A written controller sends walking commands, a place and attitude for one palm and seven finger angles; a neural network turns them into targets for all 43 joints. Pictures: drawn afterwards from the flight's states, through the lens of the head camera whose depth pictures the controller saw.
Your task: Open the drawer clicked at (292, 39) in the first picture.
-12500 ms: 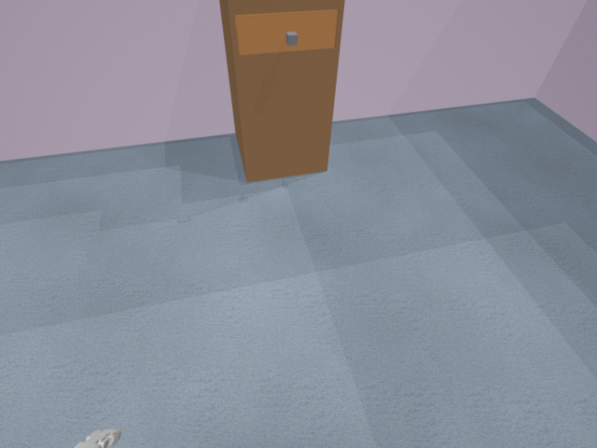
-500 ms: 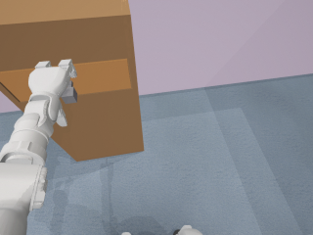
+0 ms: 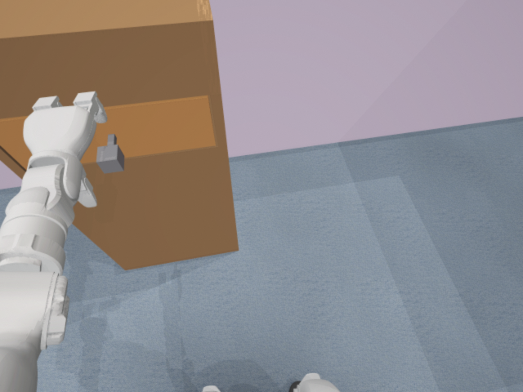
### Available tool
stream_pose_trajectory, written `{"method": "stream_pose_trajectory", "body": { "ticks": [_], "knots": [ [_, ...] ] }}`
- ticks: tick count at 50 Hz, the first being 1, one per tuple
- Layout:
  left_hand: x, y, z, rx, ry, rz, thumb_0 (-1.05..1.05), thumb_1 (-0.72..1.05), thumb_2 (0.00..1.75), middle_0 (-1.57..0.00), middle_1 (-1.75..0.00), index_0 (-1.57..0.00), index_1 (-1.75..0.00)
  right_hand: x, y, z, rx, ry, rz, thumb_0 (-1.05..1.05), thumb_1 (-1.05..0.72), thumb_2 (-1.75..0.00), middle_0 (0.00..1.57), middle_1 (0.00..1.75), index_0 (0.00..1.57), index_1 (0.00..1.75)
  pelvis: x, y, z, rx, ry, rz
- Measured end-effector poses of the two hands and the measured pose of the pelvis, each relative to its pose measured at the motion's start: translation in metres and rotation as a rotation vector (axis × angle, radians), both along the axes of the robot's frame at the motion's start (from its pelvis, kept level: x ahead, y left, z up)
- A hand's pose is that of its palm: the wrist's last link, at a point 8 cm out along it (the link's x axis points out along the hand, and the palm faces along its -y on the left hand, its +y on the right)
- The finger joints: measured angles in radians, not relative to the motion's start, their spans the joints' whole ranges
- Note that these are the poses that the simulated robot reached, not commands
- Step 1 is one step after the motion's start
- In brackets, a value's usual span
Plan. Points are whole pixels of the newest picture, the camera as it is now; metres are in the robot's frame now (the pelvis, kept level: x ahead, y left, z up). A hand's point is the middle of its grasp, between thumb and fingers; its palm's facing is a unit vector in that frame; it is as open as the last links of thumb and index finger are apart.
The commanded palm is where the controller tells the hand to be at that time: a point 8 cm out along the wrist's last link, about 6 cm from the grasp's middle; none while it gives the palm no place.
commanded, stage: move the hooked fingers above the handle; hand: left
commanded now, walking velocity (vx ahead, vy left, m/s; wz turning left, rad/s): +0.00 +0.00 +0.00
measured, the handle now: (111, 151) +0.54 +0.27 -0.02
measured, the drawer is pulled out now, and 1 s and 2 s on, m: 0.00 0.00 0.00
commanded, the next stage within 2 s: none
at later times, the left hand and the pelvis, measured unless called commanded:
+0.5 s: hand (75, 157) +0.48 +0.29 +0.04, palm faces -0.09 +0.04 -1.00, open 13.9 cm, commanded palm +0.47 +0.27 +0.10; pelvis +0.00 +0.00 +0.00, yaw -1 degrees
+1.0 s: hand (79, 170) +0.46 +0.28 +0.03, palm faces -0.15 -0.01 -0.99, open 13.9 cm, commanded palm +0.47 +0.27 +0.10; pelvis +0.00 +0.00 +0.00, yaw +0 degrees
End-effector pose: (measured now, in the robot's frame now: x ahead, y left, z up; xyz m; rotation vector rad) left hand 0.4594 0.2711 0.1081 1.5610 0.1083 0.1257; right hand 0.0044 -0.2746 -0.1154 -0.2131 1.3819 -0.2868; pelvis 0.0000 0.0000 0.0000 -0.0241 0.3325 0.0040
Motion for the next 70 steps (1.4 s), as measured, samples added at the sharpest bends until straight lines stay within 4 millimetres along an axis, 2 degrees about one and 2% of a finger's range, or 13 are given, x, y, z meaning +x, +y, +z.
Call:
{"method": "stream_pose_trajectory", "body": {
  "ticks": [6,16,21,27,31,36,40,46,50,55,59,65,70],
  "knots": [
    [-0.003,0.014,-0.01,0.032,0.103,0.085,0.01,-0.49,0.3,-0.32,-1.2,-0.31,-1.2,0.012,0.002,0.0,0.005,-0.035,0.01,0.01,-0.9,-0.9,0.2,0.3,0.2,0.3,-0.002,0.001,0.001,0.0,0.001,0.001],
    [0.006,-0.024,-0.001,-0.037,0.016,-0.097,0.0,-0.49,0.3,-0.32,-1.2,-0.32,-1.2,0.01,0.002,0.003,-0.015,-0.027,0.019,0.01,-0.9,-0.9,0.2,0.3,0.2,0.3,0.001,0.001,0.0,-0.002,-0.007,0.01],
    [0.011,-0.01,-0.001,0.016,0.0,0.025,0.01,-0.49,0.3,-0.32,-1.2,-0.31,-1.2,0.003,0.003,-0.004,0.014,-0.01,0.006,0.01,-0.9,-0.9,0.2,0.3,0.2,0.3,-0.001,0.0,-0.002,0.002,0.007,-0.005],
    [0.002,0.012,-0.015,0.037,0.148,0.111,0.01,-0.49,0.3,-0.32,-1.2,-0.31,-1.2,-0.006,0.005,-0.004,0.024,0.018,-0.017,0.01,-0.9,-0.9,0.2,0.3,0.2,0.3,0.0,-0.001,0.002,0.004,0.006,-0.009],
    [0.002,0.002,-0.015,0.0,0.162,0.005,0.0,-0.49,0.3,-0.32,-1.2,-0.31,-1.2,-0.009,0.002,0.002,-0.009,0.034,-0.014,0.01,-0.9,-0.9,0.2,0.3,0.2,0.3,0.002,-0.002,0.003,0.001,0.001,0.003],
    [0.01,-0.014,-0.001,-0.046,0.034,-0.098,0.0,-0.49,0.3,-0.32,-1.2,-0.32,-1.2,-0.008,-0.005,0.006,-0.043,0.038,-0.004,0.01,-0.9,-0.9,0.2,0.3,0.2,0.3,0.004,-0.002,0.0,-0.003,0.007,0.008],
    [0.014,-0.003,0.002,-0.021,-0.012,-0.014,0.01,-0.49,0.3,-0.32,-1.2,-0.31,-1.2,-0.006,-0.008,0.003,-0.034,0.028,-0.006,0.01,-0.9,-0.9,0.2,0.3,0.2,0.3,0.003,0.0,-0.002,-0.003,0.017,-0.003],
    [-0.002,0.017,-0.016,0.035,0.121,0.097,0.01,-0.49,0.3,-0.32,-1.2,-0.31,-1.2,0.0,-0.001,-0.002,0.005,0.008,-0.013,0.01,-0.91,-0.9,0.2,0.3,0.2,0.3,0.003,0.002,0.001,-0.001,0.011,-0.013],
    [-0.009,0.008,-0.021,-0.006,0.16,0.018,0.0,-0.49,0.3,-0.32,-1.2,-0.31,-1.2,0.006,0.005,0.001,-0.003,0.0,0.0,0.01,-0.9,-0.9,0.2,0.3,0.2,0.3,0.003,0.002,0.003,-0.002,-0.006,0.002],
    [0.002,-0.007,-0.005,-0.03,0.04,-0.091,0.0,-0.49,0.3,-0.32,-1.2,-0.32,-1.2,0.011,0.005,0.004,-0.028,-0.017,0.022,0.01,-0.9,-0.9,0.2,0.3,0.2,0.3,0.002,0.002,0.0,-0.006,-0.003,0.018],
    [0.015,0.002,0.002,-0.008,-0.017,-0.014,0.01,-0.49,0.3,-0.32,-1.2,-0.32,-1.2,0.01,0.003,0.001,-0.027,-0.018,0.023,0.01,-0.9,-0.9,0.2,0.3,0.2,0.3,-0.001,0.003,-0.003,-0.007,0.014,0.013],
    [0.015,0.018,-0.016,0.039,0.136,0.108,0.01,-0.49,0.3,-0.31,-1.2,-0.31,-1.2,-0.002,0.006,-0.002,-0.004,0.012,-0.008,0.01,-0.9,-0.9,0.2,0.3,0.2,0.3,0.001,0.006,-0.002,-0.006,0.028,-0.006],
    [0.012,-0.004,-0.027,-0.036,0.184,-0.034,0.0,-0.49,0.3,-0.32,-1.2,-0.31,-1.2,-0.013,0.009,0.003,-0.018,0.051,-0.022,0.01,-0.9,-0.9,0.2,0.3,0.2,0.3,0.006,0.006,0.0,-0.007,0.019,-0.002]
  ]
}}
